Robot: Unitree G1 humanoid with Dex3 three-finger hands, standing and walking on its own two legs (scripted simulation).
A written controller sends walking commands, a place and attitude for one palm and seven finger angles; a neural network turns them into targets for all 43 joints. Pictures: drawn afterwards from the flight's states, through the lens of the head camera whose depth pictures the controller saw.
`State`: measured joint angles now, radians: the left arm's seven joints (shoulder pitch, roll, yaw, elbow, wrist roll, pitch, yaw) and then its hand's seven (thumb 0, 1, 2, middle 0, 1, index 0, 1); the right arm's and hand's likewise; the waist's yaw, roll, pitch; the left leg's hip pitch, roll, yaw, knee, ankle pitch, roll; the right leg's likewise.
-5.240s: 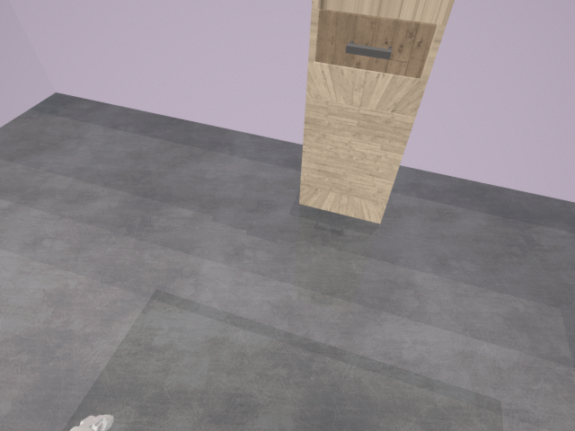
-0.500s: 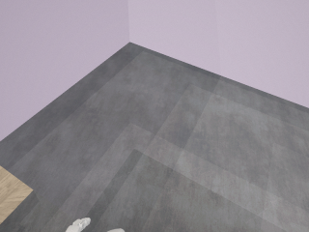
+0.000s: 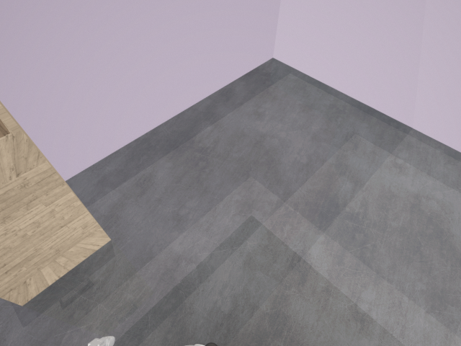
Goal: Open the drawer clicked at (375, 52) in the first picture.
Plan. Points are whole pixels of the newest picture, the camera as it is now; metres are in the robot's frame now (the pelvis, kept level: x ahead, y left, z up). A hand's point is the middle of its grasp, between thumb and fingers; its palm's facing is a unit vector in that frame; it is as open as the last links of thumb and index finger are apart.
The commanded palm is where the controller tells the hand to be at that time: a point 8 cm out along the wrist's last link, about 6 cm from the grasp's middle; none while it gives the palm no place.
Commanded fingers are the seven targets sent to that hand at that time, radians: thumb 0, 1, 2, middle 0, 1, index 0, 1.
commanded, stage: turn to face it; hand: left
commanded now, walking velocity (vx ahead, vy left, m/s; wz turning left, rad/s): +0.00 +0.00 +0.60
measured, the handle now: out of the picture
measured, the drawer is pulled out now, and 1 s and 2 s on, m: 0.00 0.00 0.00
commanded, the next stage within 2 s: take the last steps up to it in 1.12 s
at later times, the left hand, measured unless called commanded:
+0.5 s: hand out of the picture -0.05 +0.21 -0.18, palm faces +0.36 -0.90 -0.25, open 7.4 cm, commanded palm none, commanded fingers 0.00 0.90 0.90 -0.20 -0.30 -0.20 -0.30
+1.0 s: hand out of the picture +0.00 +0.20 -0.14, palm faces +0.55 -0.78 -0.30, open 7.4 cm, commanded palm none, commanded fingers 0.00 0.90 0.90 -0.20 -0.30 -0.20 -0.30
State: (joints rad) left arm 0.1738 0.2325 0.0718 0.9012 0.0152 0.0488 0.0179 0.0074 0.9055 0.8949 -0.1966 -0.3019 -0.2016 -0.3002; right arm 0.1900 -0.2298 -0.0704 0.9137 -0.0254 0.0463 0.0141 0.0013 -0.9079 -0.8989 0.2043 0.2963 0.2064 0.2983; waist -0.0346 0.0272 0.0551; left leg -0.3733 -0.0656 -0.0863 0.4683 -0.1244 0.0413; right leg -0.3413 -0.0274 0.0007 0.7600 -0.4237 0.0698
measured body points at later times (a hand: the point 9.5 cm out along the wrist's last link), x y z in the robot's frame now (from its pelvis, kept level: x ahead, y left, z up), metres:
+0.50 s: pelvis -0.01 +0.00 -0.02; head +0.04 +0.02 +0.43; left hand -0.06 +0.25 -0.16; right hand +0.19 -0.21 -0.15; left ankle -0.05 +0.10 -0.74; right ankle -0.02 -0.14 -0.73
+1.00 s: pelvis +0.02 -0.03 +0.00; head +0.06 -0.04 +0.44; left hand -0.03 +0.24 -0.11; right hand +0.22 -0.21 -0.16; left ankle -0.08 +0.07 -0.67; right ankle +0.08 -0.11 -0.74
